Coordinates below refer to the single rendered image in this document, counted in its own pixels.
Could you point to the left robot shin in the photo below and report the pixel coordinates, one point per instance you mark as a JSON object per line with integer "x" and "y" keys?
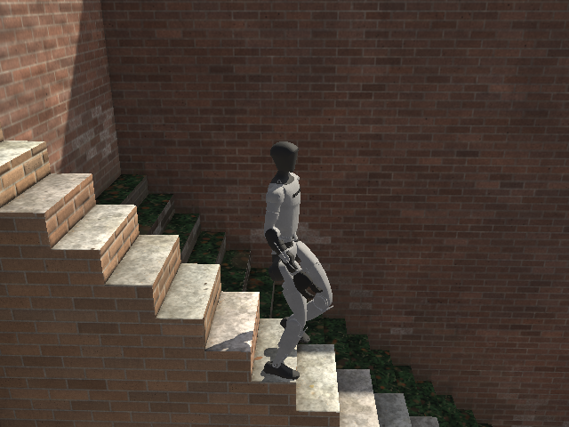
{"x": 313, "y": 311}

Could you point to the robot right upper arm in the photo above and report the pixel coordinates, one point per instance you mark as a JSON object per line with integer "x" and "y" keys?
{"x": 274, "y": 199}

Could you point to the right robot forearm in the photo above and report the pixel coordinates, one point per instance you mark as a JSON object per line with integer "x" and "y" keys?
{"x": 272, "y": 237}

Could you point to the humanoid robot torso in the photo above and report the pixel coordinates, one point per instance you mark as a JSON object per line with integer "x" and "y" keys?
{"x": 288, "y": 218}

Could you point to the robot right hand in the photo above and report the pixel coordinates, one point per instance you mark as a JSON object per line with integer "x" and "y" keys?
{"x": 302, "y": 281}

